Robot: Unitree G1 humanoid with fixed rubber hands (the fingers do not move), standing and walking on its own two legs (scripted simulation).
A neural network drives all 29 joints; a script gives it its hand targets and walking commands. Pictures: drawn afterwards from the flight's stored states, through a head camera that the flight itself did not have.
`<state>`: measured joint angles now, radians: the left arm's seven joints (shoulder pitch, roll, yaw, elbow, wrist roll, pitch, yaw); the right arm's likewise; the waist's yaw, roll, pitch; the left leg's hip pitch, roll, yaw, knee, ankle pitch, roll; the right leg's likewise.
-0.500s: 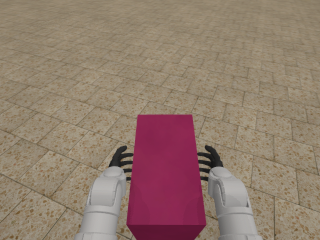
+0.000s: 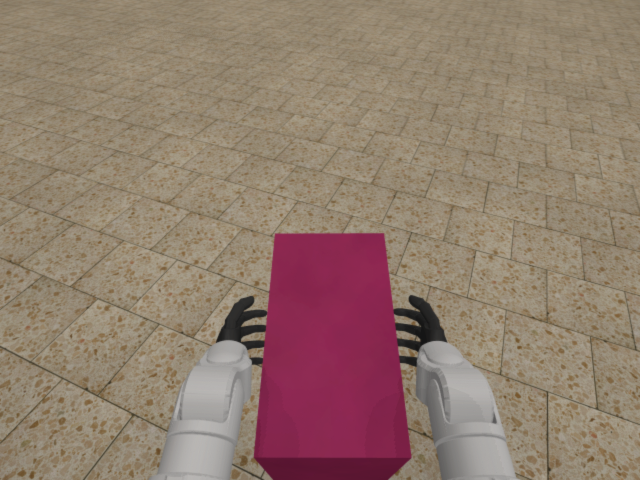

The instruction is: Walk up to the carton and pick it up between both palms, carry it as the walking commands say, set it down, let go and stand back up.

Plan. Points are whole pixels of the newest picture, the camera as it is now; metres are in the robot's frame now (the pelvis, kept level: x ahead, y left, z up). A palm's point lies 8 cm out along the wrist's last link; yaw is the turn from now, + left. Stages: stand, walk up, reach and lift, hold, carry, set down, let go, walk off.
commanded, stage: carry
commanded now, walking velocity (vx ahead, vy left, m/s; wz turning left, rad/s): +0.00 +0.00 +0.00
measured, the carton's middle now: (329, 360) +0.34 +0.00 -0.05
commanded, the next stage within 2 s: none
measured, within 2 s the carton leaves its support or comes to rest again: neither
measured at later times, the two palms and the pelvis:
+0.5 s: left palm (229, 355) +0.29 +0.13 +0.03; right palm (429, 354) +0.29 -0.13 +0.04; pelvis +0.00 +0.00 +0.00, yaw +1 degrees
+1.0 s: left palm (174, 370) +0.25 +0.18 +0.07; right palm (381, 337) +0.30 -0.06 +0.07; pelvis -0.02 +0.00 -0.01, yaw +9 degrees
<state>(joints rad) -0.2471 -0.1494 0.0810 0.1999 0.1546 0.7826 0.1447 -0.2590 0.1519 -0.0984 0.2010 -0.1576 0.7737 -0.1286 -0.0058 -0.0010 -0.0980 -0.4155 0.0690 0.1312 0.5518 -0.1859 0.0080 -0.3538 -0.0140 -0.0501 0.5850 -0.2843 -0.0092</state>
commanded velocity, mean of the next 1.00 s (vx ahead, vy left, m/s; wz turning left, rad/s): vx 0.00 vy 0.00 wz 0.35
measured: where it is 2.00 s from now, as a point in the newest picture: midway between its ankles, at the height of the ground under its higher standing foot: outside the picture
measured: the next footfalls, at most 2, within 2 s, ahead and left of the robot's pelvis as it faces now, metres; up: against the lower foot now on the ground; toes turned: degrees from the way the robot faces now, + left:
right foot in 1.40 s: +0.03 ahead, -0.10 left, +0.00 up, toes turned +19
left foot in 1.70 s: -0.08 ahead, +0.14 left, +0.00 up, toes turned +45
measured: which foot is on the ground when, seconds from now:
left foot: down 0.00-1.00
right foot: down 0.00-1.00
